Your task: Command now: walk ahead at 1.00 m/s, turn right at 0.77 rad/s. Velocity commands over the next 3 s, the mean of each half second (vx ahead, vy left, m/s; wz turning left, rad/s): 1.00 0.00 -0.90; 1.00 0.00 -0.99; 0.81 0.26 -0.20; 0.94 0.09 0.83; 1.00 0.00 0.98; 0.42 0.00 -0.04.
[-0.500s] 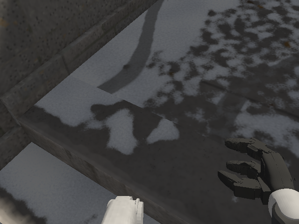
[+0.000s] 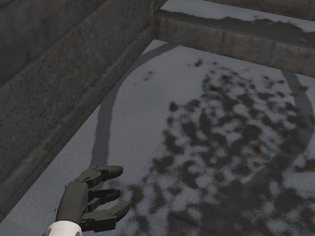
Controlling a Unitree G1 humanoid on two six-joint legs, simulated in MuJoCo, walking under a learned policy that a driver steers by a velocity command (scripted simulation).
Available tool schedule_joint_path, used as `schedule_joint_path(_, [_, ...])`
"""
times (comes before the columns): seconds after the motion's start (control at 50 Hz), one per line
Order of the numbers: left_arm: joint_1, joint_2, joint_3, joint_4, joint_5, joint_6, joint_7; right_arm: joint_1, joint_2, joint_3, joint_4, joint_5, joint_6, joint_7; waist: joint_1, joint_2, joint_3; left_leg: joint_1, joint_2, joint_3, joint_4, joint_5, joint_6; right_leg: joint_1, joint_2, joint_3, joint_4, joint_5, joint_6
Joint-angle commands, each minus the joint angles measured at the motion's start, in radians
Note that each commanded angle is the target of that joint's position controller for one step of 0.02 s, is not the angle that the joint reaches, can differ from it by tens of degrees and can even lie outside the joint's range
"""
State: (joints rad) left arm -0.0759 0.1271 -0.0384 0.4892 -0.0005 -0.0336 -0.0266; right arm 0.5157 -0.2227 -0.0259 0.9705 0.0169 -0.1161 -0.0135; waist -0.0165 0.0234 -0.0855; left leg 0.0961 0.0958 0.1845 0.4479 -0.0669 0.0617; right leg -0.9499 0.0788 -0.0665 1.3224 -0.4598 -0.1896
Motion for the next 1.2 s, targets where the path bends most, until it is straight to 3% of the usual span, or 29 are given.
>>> schedule_joint_path(0.02, [0.409, 0.395, 0.163, 0.166, -0.004, 0.018, 0.01, -0.26, -0.075, -0.035, -0.317, -0.046, -0.047, 0.068, 0.145, -0.289, -0.173, -0.761, -0.229, -0.11, 1.279, -0.114, -0.03, 0.863, -0.089, 0.699, -0.697, 0.047, -0.202])
schedule_joint_path(0.04, [0.371, 0.373, 0.161, 0.151, -0.02, 0.026, 0.017, -0.255, -0.034, -0.023, -0.405, -0.098, -0.059, 0.082, 0.095, -0.195, -0.256, -0.885, -0.18, -0.289, 1.463, -0.104, 0.006, 0.903, -0.136, 0.927, -0.84, -0.16, -0.241])
schedule_joint_path(0.08, [0.41, 0.291, 0.146, 0.236, 0.001, -0.008, 0.026, -0.358, 0.023, 0.011, -0.495, -0.108, -0.048, 0.063, 0.06, -0.062, 0.016, -1.056, -0.145, -0.295, 1.561, -0.22, 0.007, 0.711, -0.129, 0.868, -0.924, -0.143, -0.189])
schedule_joint_path(0.12, [0.408, 0.2, 0.123, 0.298, 0.033, -0.04, 0.028, -0.379, 0.11, 0.056, -0.548, -0.11, -0.008, 0.027, -0.022, -0.014, 0.112, -1.183, -0.129, -0.295, 1.641, -0.373, 0.002, 0.578, -0.073, 0.683, -0.87, 0.016, -0.148])
schedule_joint_path(0.16, [0.307, 0.196, 0.104, 0.26, 0.018, -0.054, 0.021, -0.341, 0.006, 0.042, -0.529, -0.08, 0.026, 0.007, -0.097, 0.096, 0.201, -1.041, -0.059, -0.285, 1.194, -0.429, -0.03, 0.367, -0.039, 0.52, -0.985, 0.022, -0.091])
schedule_joint_path(0.2, [0.302, 0.26, 0.117, 0.245, 0.011, -0.068, 0.025, -0.46, -0.113, 0.022, -0.595, -0.053, 0.033, 0.004, -0.077, 0.059, 0.253, -0.804, -0.011, -0.221, 0.756, -0.274, -0.083, 0.22, -0.038, 0.491, -1.151, 0.197, -0.102])
schedule_joint_path(0.3, [0.416, 0.374, 0.164, 0.257, -0.002, -0.081, 0.027, -0.425, -0.083, 0.021, -0.516, -0.025, 0.043, 0.028, -0.005, -0.023, -0.003, -0.312, -0.126, -0.176, 0.193, 0.1, -0.071, 0.59, -0.017, 0.433, -1.075, 0.64, -0.026])
schedule_joint_path(0.36, [0.368, 0.394, 0.171, 0.228, 0.02, -0.081, 0.016, -0.147, -0.201, -0.036, -0.45, -0.009, 0.022, -0.025, -0.174, -0.072, -0.165, -0.029, -0.112, -0.184, 0.079, -0.066, -0.061, 0.726, -0.026, 0.443, -0.521, 1.005, 0.07])
schedule_joint_path(0.38, [0.373, 0.287, 0.147, 0.204, 0.029, -0.087, 0.012, 0.015, -0.244, -0.056, -0.417, -0.04, 0.011, -0.042, -0.209, 0.003, -0.256, 0.198, 0.038, -0.305, 0.135, -0.264, -0.03, 0.564, -0.002, 0.392, -0.236, 0.621, 0.072])
schedule_joint_path(0.4, [0.412, 0.137, 0.101, 0.161, 0.024, -0.081, 0.018, 0.038, -0.285, -0.06, -0.41, -0.091, 0.009, -0.045, -0.142, 0.224, -0.26, 0.369, 0.277, -0.657, 0.117, -0.333, 0.001, 0.273, 0.063, 0.28, 0.046, -0.078, 0.071])
schedule_joint_path(0.42, [0.497, 0.194, 0.097, 0.112, -0.012, -0.072, 0.022, -0.087, -0.302, -0.072, -0.425, -0.1, 0.006, -0.028, -0.053, 0.397, -0.343, 0.342, 0.378, -1.11, -0.107, -0.488, 0.116, 0.112, 0.048, 0.21, 0.191, -0.003, 0.07])
schedule_joint_path(0.44, [0.397, 0.259, 0.107, 0.139, 0.022, -0.051, 0.027, -0.192, -0.182, -0.055, -0.446, -0.084, 0.007, -0.018, -0.056, 0.18, -0.194, 0.177, 0.324, -0.984, -0.151, -0.635, 0.133, 0.087, -0.037, 0.177, 0.2, 0.123, 0.062])
schedule_joint_path(0.48, [0.258, 0.26, 0.108, 0.109, 0.047, -0.025, -0.002, -0.188, -0.109, -0.032, -0.39, -0.07, 0.001, -0.008, -0.054, -0.019, 0.001, -0.054, 0.245, -0.692, -0.158, -0.432, 0.096, 0.093, -0.098, 0.16, 0.155, 0.182, 0.072])
schedule_joint_path(0.6, [0.118, 0.205, 0.071, -0.019, 0.043, 0.032, -0.044, -0.147, -0.111, -0.015, -0.232, -0.043, -0.03, -0.005, 0.053, 0.077, 0.144, -0.227, 0.141, -0.174, -0.258, 0.193, -0.019, 0.064, -0.149, 0.14, -0.051, 0.278, 0.102])
schedule_joint_path(0.66, [0.072, 0.201, 0.062, -0.002, 0.038, 0.036, -0.064, -0.159, -0.143, -0.017, -0.2, -0.044, -0.029, -0.004, 0.046, 0.004, 0.173, -0.319, 0.034, 0.047, -0.336, 0.296, -0.046, 0.305, -0.097, -0.028, -0.323, 0.451, 0.079])
schedule_joint_path(0.7, [0.042, 0.203, 0.06, -0.001, 0.035, 0.027, -0.067, -0.084, -0.203, -0.03, -0.179, -0.04, -0.03, -0.003, 0.04, 0.005, 0.192, -0.238, 0.075, 0.074, -0.253, 0.782, -0.056, 0.421, -0.037, -0.122, -0.461, 0.443, 0.035])
schedule_joint_path(0.74, [0.165, 0.243, 0.079, 0.037, 0.044, 0.018, -0.053, -0.064, -0.265, -0.048, -0.178, -0.037, -0.011, -0.017, 0.118, 0.071, 0.094, -0.14, 0.119, 0.067, -0.034, 1.088, -0.064, 0.569, 0.031, -0.153, -0.514, 0.384, 0.0])
schedule_joint_path(0.78, [0.583, 0.328, 0.132, 0.148, 0.041, 0.011, -0.036, -0.168, -0.322, -0.064, -0.225, -0.05, 0.022, -0.025, 0.329, 0.056, -0.109, -0.315, 0.148, 0.04, 0.544, 1.067, -0.038, 1.064, 0.051, -0.026, -0.601, 0.334, -0.076])
schedule_joint_path(0.8, [0.559, 0.366, 0.159, 0.177, 0.012, 0.018, -0.008, -0.167, -0.26, -0.06, -0.229, -0.065, 0.031, -0.006, 0.265, -0.088, -0.079, -0.567, -0.028, 0.036, 0.952, 0.041, -0.044, 1.215, -0.013, 0.113, -0.649, 0.268, -0.114])
schedule_joint_path(0.82, [0.427, 0.461, 0.17, 0.122, 0.022, 0.042, 0.005, -0.097, -0.156, -0.03, -0.327, -0.062, 0.025, 0.003, 0.096, -0.272, -0.133, -0.874, -0.134, -0.037, 1.297, -0.46, -0.072, 1.331, -0.225, 0.584, -0.712, 0.401, -0.233])
schedule_joint_path(0.84, [0.492, 0.478, 0.184, 0.101, 0.018, 0.049, 0.022, -0.153, -0.198, -0.023, -0.407, -0.051, 0.0, 0.011, 0.152, -0.18, -0.256, -1.014, -0.116, -0.251, 1.281, -0.399, -0.078, 1.41, -0.316, 0.883, -0.949, 0.148, -0.335])
schedule_joint_path(0.86, [0.492, 0.426, 0.174, 0.139, 0.024, 0.038, 0.041, -0.229, -0.209, -0.014, -0.415, -0.055, -0.019, 0.009, 0.129, -0.034, -0.09, -1.041, -0.067, -0.281, 1.157, -0.338, -0.075, 1.255, -0.321, 0.922, -1.075, 0.042, -0.283])
schedule_joint_path(0.88, [0.479, 0.385, 0.163, 0.167, 0.03, 0.023, 0.045, -0.256, -0.206, -0.008, -0.41, -0.058, -0.024, 0.011, 0.077, 0.058, 0.061, -0.992, -0.029, -0.277, 1.034, -0.318, -0.078, 1.049, -0.296, 0.849, -1.113, 0.082, -0.246])
schedule_joint_path(0.94, [0.447, 0.337, 0.137, 0.195, 0.022, -0.028, 0.036, -0.234, -0.18, 0.006, -0.405, -0.09, 0.05, -0.001, -0.035, 0.046, 0.128, -0.84, 0.018, -0.283, 0.885, -0.453, -0.115, 0.726, -0.197, 0.653, -1.088, 0.319, -0.218])
schedule_joint_path(1.0, [0.386, 0.371, 0.148, 0.199, 0.016, -0.057, 0.03, -0.451, -0.146, 0.029, -0.497, -0.074, 0.065, 0.012, -0.026, 0.036, 0.204, -0.717, 0.032, -0.254, 0.543, -0.238, -0.14, 0.51, -0.104, 0.532, -1.193, 0.27, -0.163])
schedule_joint_path(1.08, [0.413, 0.396, 0.164, 0.238, -0.01, -0.05, 0.019, -0.513, -0.125, 0.04, -0.477, -0.029, 0.061, 0.037, 0.037, -0.044, 0.126, -0.368, -0.026, -0.227, 0.202, 0.222, -0.12, 0.502, -0.039, 0.441, -1.187, 0.356, -0.053])
schedule_joint_path(1.16, [0.489, 0.435, 0.179, 0.285, 0.027, -0.053, 0.018, -0.396, -0.217, -0.007, -0.406, -0.062, 0.032, 0.017, 0.005, -0.066, 0.044, -0.304, -0.117, -0.148, 0.085, -0.006, -0.062, 0.87, -0.102, 0.422, -0.866, 0.935, 0.016])
schedule_joint_path(1.18, [0.459, 0.387, 0.167, 0.249, -0.014, -0.054, 0.066, -0.289, -0.185, -0.016, -0.359, -0.085, 0.042, 0.022, -0.011, 0.039, 0.11, -0.349, -0.165, -0.06, -0.031, 0.135, 0.001, 0.915, -0.177, 0.444, -0.72, 1.398, 0.094])
schedule_joint_path(1.2, [0.459, 0.389, 0.16, 0.246, -0.025, -0.058, 0.079, -0.151, -0.194, -0.025, -0.32, -0.083, 0.039, 0.018, -0.07, -0.016, 0.013, -0.149, -0.119, -0.094, -0.043, 0.216, 0.045, 0.871, -0.16, 0.428, -0.501, 1.37, 0.126])
